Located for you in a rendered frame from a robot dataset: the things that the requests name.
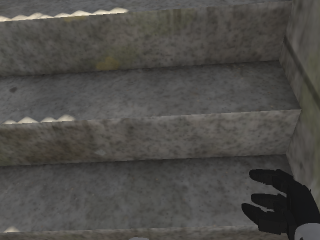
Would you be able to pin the robot right forearm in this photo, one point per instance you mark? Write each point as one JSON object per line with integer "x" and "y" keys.
{"x": 308, "y": 231}

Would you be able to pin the right robot hand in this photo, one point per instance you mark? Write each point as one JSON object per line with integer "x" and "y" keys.
{"x": 290, "y": 212}

